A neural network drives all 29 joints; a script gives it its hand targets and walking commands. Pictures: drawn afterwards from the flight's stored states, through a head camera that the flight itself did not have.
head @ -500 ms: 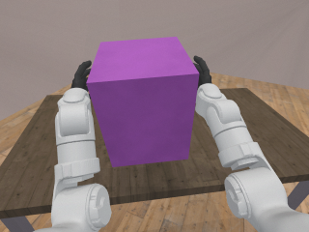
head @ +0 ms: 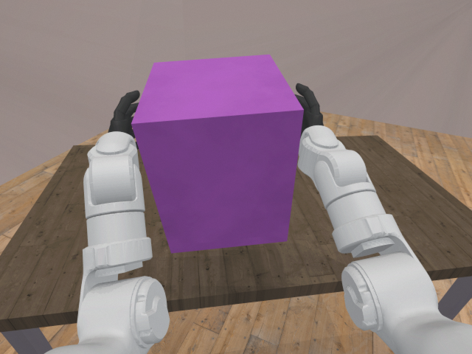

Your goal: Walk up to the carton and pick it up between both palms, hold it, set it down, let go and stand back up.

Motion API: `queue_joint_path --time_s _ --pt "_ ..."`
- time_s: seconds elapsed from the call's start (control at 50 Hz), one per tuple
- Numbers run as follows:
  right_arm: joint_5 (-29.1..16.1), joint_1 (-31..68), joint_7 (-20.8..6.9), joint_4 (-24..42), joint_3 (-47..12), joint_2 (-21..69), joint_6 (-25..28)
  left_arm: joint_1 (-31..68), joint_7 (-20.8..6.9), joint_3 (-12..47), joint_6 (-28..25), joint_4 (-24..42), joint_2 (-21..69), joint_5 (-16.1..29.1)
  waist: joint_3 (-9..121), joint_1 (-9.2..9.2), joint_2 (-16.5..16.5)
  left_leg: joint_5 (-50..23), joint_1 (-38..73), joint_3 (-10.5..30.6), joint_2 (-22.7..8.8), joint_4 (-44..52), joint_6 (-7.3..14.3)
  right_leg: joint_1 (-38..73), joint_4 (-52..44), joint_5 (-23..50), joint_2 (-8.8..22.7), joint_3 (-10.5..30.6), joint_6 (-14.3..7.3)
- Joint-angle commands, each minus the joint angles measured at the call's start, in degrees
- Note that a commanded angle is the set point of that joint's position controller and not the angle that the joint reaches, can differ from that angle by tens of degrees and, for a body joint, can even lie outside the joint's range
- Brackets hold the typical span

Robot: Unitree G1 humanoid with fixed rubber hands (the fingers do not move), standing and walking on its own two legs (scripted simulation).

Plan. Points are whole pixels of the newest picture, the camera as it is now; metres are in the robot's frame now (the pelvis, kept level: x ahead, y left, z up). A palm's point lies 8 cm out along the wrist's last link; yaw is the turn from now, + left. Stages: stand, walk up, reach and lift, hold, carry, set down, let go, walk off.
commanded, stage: hold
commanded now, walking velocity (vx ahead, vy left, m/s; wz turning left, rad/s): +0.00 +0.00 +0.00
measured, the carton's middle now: (221, 152) +0.38 +0.01 +0.23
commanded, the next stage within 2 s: none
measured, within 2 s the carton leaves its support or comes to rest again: neither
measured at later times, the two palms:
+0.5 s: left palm (124, 140) +0.36 +0.15 +0.27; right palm (309, 131) +0.36 -0.14 +0.28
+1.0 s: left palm (124, 140) +0.36 +0.15 +0.27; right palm (310, 132) +0.36 -0.14 +0.28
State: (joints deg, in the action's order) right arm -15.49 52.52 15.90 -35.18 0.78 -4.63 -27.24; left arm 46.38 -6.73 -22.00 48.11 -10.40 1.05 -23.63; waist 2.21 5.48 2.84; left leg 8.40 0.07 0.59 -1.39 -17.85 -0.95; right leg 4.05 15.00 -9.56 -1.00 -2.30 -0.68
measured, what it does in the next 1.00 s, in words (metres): stands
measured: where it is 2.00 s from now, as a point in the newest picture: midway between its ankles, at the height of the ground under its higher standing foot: outside the picture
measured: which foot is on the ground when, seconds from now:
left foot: down 0.00-1.00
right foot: down 0.00-1.00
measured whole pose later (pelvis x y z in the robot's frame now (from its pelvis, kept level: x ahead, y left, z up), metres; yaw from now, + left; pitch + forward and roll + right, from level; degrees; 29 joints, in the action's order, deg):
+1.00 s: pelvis +0.00 +0.00 +0.00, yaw +0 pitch -10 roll -1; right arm -15.6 52.2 16.0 -34.7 0.6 -4.7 -27.4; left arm 46.1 -6.9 -21.9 48.2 -10.0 1.2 -23.8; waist 2.0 5.7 2.8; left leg 8.5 0.4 0.6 -1.4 -17.8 -0.9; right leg 4.4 14.9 -9.7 -1.0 -2.3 -0.7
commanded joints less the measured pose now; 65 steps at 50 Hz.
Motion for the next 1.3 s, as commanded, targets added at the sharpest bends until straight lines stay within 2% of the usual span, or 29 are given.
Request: queue_joint_path --time_s 0.0,0.18,0.26,0.34,0.36,0.42,0.56,0.62,0.7,0.76,0.92,1.0,1.08,1.26,1.28 --pt "-6.04 38.89 -6.18 12.83 -16.03 33.64 2.09 34.4 -7.63 23.87 -2.57 0.15 29.04 10.18 13.27 0.2 -2.81 -8.26 3.41 -3.57 4.09 1.53 -0.03 0.14 -1.8 7.01 -3.2 -1.85 3.74" --pt "-6.35 39.61 -6.35 13.07 -15.95 33.39 2.36 35.18 -7.48 24.41 -2.67 0.41 29.75 10.53 14.13 0.23 -3.83 -8.7 3.25 -3.54 3.88 1.39 -0.28 0.16 -1.63 6.2 -3.43 -1.89 3.4" --pt "-6.13 39.01 -6.41 12.61 -16.02 33.58 2.19 34.54 -7.4 23.85 -2.69 0.33 29.28 10.25 13.79 0.12 -2.8 -9.44 3.36 -3.49 3.9 1.37 -0.1 0.64 -1.6 7.27 -3.5 -1.79 3.5" --pt "-6.25 38.63 -6.32 12.47 -15.86 33.41 2.14 34.81 -7.5 24.12 -2.59 0.71 29.65 10.38 13.73 0.49 -3.35 -9.84 3.67 -3.43 3.87 1.24 -0.37 0.56 -1.57 7.49 -3.49 -1.8 3.39" --pt "-6.43 39.38 -6.33 13.18 -16.23 33.64 2.23 34.87 -7.5 24.03 -2.6 0.77 29.51 10.54 14.17 0.1 -2.97 -10.0 3.63 -3.44 3.97 1.13 -0.21 0.76 -1.58 7.74 -3.47 -1.82 3.5" --pt "-6.41 38.61 -6.19 12.97 -15.99 33.31 2.13 34.61 -7.57 24.44 -2.57 1.04 29.54 10.44 13.88 0.65 -3.51 -10.36 4.0 -3.39 3.96 0.96 -0.47 0.55 -1.53 8.39 -3.47 -1.79 3.46" --pt "-6.36 38.83 -6.04 13.29 -16.37 33.84 1.92 34.73 -7.79 23.94 -2.45 1.09 29.14 10.26 13.68 0.2 -2.69 -9.56 3.58 -3.54 4.06 1.3 -0.08 0.78 -1.59 7.97 -3.36 -1.81 3.73" --pt "-6.77 39.35 -6.05 14.66 -17.01 34.15 2.32 34.4 -7.46 24.71 -2.55 1.5 29.53 10.57 14.93 0.07 -3.3 -10.35 4.06 -3.48 4.2 0.77 -0.32 0.79 -1.41 8.89 -3.33 -1.77 3.71" --pt "-6.25 38.6 -5.89 13.44 -16.34 33.61 1.92 34.22 -7.78 24.12 -2.34 0.86 28.92 10.21 13.12 0.39 -2.69 -9.03 3.76 -3.6 4.15 1.31 -0.09 0.4 -1.76 8.03 -3.23 -1.78 3.82" --pt "-6.25 38.08 -5.9 13.42 -16.01 33.45 1.88 34.62 -8.0 24.79 -2.4 1.86 29.41 10.5 13.76 0.93 -3.6 -9.85 3.98 -3.53 4.09 1.15 -0.46 0.76 -1.48 8.72 -3.23 -1.74 3.6" --pt "-6.29 38.4 -5.97 13.73 -16.37 33.79 1.91 34.18 -8.09 24.05 -2.44 1.47 28.92 10.21 13.79 0.44 -2.38 -10.26 4.07 -3.55 4.08 1.21 -0.1 1.04 -1.51 9.12 -3.38 -1.94 3.8" --pt "-7.05 38.71 -6.0 14.88 -17.29 33.78 2.15 33.96 -7.67 24.69 -2.39 2.4 29.38 10.53 14.88 0.07 -3.42 -12.26 4.81 -3.43 4.17 0.42 -0.48 1.31 -1.3 9.73 -3.52 -1.96 3.61" --pt "-6.16 38.46 -5.98 13.68 -16.37 33.33 2.0 33.53 -7.89 23.77 -2.16 0.61 28.83 9.87 12.54 0.09 -2.61 -9.41 3.69 -3.65 4.06 1.38 0.06 0.3 -1.92 7.8 -3.26 -1.82 3.65" --pt "-5.53 38.46 -6.42 12.1 -15.14 33.25 1.99 35.07 -7.7 24.38 -2.55 0.66 29.59 10.2 12.8 0.63 -3.85 -7.71 2.69 -3.57 3.74 2.03 -0.24 0.23 -1.65 5.61 -3.38 -1.84 3.28" --pt "-5.5 39.36 -6.5 12.26 -15.24 33.5 2.09 35.45 -7.76 23.92 -2.59 0.28 29.21 10.12 12.97 0.14 -3.49 -7.41 2.36 -3.71 3.89 2.01 -0.03 0.3 -1.71 5.42 -3.28 -1.84 3.41"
